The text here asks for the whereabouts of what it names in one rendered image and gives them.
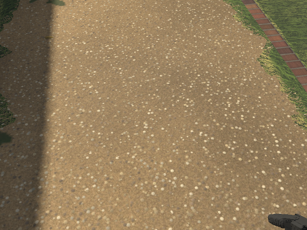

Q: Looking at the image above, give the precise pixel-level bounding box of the right robot hand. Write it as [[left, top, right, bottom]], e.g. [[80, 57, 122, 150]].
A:
[[268, 214, 307, 230]]

